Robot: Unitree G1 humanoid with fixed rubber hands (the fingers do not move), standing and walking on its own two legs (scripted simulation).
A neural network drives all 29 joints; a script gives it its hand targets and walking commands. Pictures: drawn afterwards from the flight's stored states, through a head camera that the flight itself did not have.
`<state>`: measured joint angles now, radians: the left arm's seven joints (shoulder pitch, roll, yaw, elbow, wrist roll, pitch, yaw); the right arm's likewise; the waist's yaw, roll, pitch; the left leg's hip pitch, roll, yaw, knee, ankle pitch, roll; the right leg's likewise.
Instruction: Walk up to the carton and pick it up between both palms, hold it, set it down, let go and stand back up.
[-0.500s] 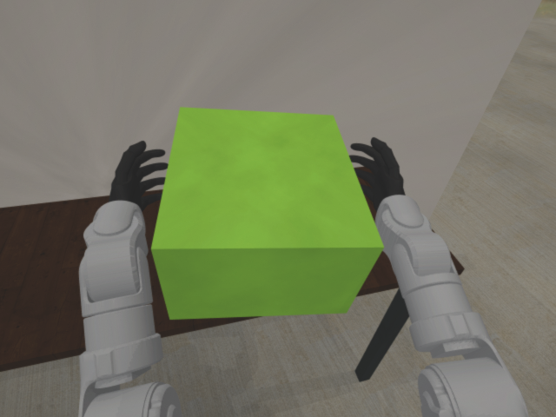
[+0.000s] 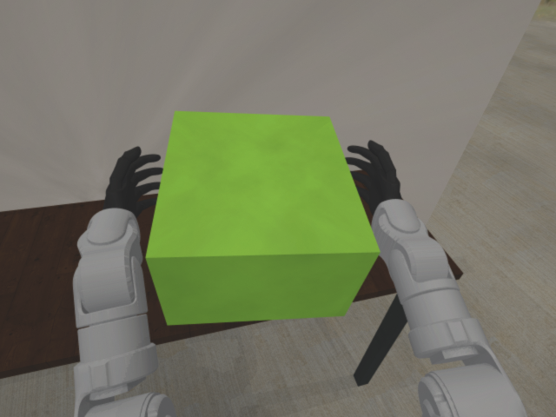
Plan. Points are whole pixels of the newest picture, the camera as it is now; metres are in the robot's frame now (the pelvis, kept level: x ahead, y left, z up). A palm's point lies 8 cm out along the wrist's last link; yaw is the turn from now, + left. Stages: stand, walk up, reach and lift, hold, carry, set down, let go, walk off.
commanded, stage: hold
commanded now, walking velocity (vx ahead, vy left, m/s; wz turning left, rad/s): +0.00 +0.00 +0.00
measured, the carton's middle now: (256, 210) +0.39 +0.01 +0.12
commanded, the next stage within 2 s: none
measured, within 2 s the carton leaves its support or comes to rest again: neither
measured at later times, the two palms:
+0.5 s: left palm (125, 208) +0.34 +0.18 +0.18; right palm (385, 199) +0.35 -0.17 +0.18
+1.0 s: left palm (119, 207) +0.34 +0.19 +0.18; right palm (382, 199) +0.35 -0.16 +0.18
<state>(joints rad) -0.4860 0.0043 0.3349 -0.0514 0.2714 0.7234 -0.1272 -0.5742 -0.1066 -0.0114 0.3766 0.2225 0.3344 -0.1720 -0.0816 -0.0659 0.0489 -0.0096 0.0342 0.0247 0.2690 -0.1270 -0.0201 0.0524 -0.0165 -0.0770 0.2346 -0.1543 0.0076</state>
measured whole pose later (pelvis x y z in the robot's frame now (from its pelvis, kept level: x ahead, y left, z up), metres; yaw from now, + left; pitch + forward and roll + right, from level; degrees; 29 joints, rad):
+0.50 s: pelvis -0.01 +0.00 +0.00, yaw +0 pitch -7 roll +0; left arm -0.53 0.00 0.34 -0.01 0.28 0.73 -0.11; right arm -0.60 -0.10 -0.05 0.41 0.18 0.34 -0.14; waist -0.07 -0.06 0.05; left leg -0.03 0.04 0.03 0.27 -0.11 -0.02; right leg 0.02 -0.02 -0.07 0.25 -0.15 0.00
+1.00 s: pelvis -0.01 +0.01 +0.00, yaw +0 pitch -7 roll +0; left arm -0.50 0.00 0.32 -0.05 0.28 0.74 -0.11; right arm -0.57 -0.10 -0.04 0.38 0.21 0.33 -0.15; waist -0.07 -0.06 0.04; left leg -0.02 0.03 0.03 0.28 -0.13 -0.02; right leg 0.04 -0.02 -0.07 0.24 -0.15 0.01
